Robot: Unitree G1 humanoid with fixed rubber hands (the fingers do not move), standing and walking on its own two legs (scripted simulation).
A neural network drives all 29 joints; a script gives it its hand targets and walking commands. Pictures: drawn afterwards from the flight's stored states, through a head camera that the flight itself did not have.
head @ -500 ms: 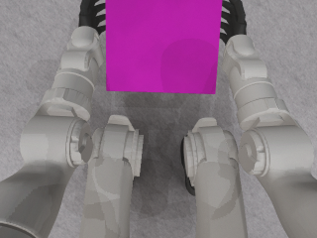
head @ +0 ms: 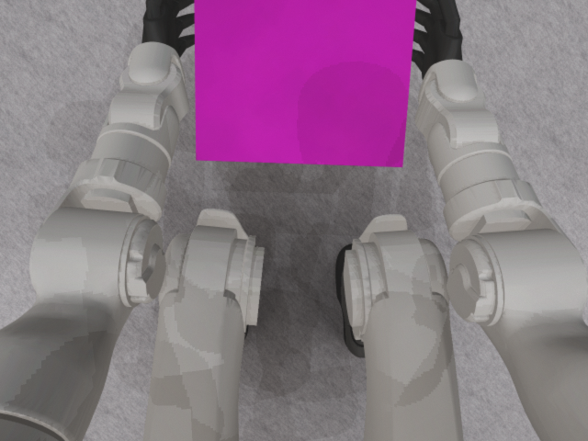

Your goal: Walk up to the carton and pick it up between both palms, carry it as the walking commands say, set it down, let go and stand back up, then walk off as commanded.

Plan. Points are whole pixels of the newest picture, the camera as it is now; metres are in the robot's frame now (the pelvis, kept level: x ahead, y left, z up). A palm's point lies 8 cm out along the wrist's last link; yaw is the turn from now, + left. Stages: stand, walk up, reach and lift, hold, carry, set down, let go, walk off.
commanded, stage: set down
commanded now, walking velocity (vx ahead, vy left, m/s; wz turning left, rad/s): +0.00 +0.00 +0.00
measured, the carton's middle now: (299, 86) +0.49 +0.01 -0.23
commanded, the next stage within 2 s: let go in 1.72 s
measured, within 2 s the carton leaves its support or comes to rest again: neither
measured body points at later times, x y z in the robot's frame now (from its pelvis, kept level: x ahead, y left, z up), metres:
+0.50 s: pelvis -0.01 +0.00 +0.00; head +0.36 +0.01 +0.25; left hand +0.51 +0.21 -0.19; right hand +0.51 -0.18 -0.18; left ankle +0.12 +0.12 -0.32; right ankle +0.11 -0.11 -0.32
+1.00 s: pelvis -0.01 +0.00 +0.09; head +0.34 +0.01 +0.36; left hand +0.51 +0.21 -0.05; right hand +0.51 -0.18 -0.05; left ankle +0.12 +0.12 -0.32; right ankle +0.11 -0.11 -0.32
